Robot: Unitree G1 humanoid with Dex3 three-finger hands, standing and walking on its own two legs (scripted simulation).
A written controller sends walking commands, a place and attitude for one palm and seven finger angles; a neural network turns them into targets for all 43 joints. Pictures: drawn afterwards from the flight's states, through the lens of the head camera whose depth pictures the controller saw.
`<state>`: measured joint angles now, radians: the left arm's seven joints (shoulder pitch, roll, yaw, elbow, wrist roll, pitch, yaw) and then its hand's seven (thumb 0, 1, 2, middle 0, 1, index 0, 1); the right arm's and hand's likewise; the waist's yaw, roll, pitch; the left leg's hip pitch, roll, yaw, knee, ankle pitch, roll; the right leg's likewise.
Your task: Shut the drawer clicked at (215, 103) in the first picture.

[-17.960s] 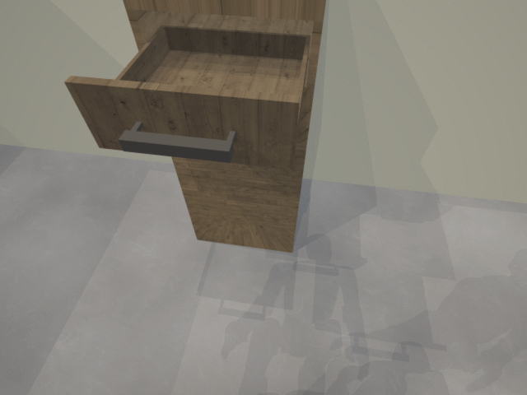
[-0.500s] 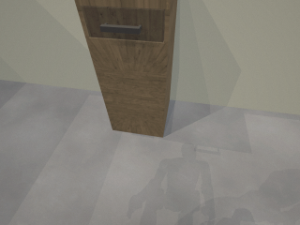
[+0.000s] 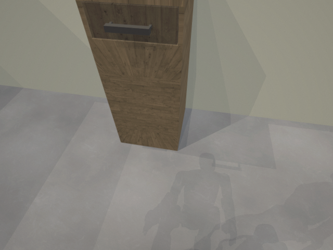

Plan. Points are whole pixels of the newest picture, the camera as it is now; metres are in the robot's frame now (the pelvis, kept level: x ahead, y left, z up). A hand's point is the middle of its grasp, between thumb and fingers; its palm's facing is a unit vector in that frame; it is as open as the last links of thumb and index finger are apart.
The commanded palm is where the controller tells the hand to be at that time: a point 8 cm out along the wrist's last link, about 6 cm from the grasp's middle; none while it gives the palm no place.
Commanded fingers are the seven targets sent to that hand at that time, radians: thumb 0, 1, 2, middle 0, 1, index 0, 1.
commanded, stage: look to check the result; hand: left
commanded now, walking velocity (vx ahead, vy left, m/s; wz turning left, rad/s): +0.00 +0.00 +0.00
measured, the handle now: (128, 27) +0.89 +0.20 +0.12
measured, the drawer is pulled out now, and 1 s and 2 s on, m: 0.00 0.00 0.00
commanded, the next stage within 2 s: stand and wait in 0.36 s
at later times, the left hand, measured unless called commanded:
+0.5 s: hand out of the picture +0.05 +0.18 -0.17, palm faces +0.01 -0.97 -0.25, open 7.3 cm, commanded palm none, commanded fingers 0.00 0.90 0.90 -0.20 -0.30 -0.20 -0.30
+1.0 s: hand out of the picture +0.06 +0.19 -0.17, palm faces +0.00 -0.96 -0.27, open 7.3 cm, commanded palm none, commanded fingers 0.00 0.90 0.90 -0.20 -0.30 -0.20 -0.30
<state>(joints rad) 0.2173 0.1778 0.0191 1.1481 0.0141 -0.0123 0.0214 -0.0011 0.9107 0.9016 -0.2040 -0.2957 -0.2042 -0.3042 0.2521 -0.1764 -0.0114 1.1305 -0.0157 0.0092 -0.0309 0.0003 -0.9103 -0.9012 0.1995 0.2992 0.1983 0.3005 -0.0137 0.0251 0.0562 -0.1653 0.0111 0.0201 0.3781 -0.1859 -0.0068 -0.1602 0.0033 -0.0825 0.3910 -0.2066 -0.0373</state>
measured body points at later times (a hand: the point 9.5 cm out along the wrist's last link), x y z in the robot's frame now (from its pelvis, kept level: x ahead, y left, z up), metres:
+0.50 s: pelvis +0.02 -0.01 +0.00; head +0.03 -0.03 +0.45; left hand +0.05 +0.23 -0.15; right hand +0.03 -0.25 -0.16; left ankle +0.01 +0.12 -0.74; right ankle +0.01 -0.09 -0.74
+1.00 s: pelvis +0.02 -0.02 +0.00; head +0.04 -0.03 +0.45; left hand +0.06 +0.24 -0.14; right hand +0.04 -0.26 -0.16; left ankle +0.01 +0.12 -0.74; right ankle +0.01 -0.09 -0.74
